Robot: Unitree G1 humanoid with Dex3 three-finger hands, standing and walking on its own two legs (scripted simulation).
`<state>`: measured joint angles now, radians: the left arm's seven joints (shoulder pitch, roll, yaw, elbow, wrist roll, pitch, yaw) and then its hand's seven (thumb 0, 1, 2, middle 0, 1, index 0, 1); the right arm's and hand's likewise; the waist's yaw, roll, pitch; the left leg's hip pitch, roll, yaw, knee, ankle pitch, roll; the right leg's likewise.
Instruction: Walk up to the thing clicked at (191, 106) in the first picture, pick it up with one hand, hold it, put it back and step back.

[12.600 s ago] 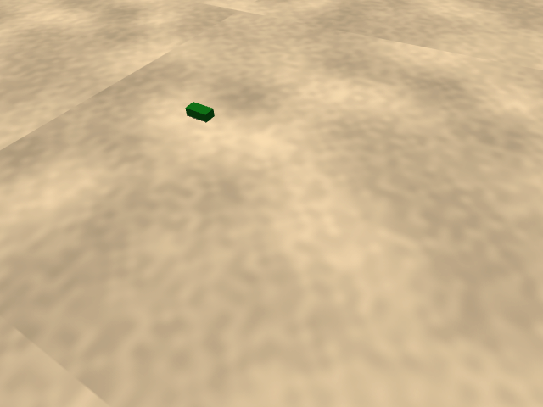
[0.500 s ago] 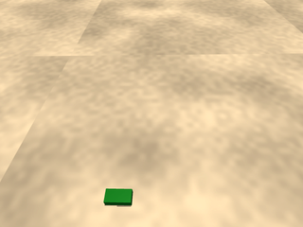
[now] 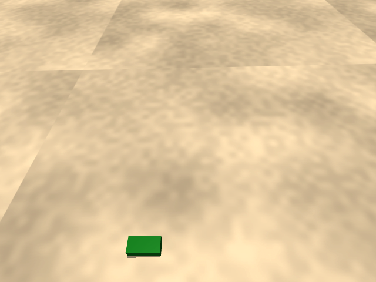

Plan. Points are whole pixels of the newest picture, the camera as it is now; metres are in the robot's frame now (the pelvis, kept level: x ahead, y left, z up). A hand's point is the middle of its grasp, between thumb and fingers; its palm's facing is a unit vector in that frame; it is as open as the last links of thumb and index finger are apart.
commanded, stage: stand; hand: left
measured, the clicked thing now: (144, 245) +0.43 +0.26 -0.75
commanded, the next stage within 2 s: walk up in 0.42 s
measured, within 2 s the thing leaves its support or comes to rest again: neither
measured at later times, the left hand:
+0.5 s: hand out of the picture +0.06 +0.26 -0.16, palm faces +0.00 -0.93 -0.36, open 7.4 cm
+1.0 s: hand out of the picture -0.01 +0.31 -0.18, palm faces -0.07 -0.93 -0.37, open 7.4 cm
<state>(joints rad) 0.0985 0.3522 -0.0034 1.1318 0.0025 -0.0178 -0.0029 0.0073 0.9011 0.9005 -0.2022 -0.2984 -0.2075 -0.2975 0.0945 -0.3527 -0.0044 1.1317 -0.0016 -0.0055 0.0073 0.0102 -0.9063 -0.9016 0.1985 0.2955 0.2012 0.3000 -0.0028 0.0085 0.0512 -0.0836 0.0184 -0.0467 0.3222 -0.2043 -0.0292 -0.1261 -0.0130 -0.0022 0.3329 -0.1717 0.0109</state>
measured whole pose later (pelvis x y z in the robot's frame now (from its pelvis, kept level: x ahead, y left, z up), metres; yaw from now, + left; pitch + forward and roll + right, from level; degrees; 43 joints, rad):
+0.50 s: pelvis -0.02 -0.01 +0.00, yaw +0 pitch -2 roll +0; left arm 0.10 0.36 0.03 1.09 -0.01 0.00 0.00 0.01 0.90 0.90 -0.20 -0.30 -0.21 -0.30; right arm 0.10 -0.37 -0.01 1.10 0.01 0.02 0.01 0.01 -0.91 -0.90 0.20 0.30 0.20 0.30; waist 0.00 0.02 0.10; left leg -0.17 0.03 -0.05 0.43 -0.22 -0.03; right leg -0.19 0.00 0.00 0.40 -0.18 0.00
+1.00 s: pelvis -0.13 +0.04 -0.02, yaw -2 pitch -1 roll -1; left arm 0.11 0.40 0.07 0.87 0.01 0.08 0.02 0.01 0.90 0.90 -0.20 -0.30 -0.21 -0.30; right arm 0.13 -0.34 -0.05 0.88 -0.02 0.03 -0.03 0.01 -0.90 -0.90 0.20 0.30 0.20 0.30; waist -0.01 -0.03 0.21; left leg -0.32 0.02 0.02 0.60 -0.26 0.03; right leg -0.37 0.09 0.12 1.03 -0.52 0.03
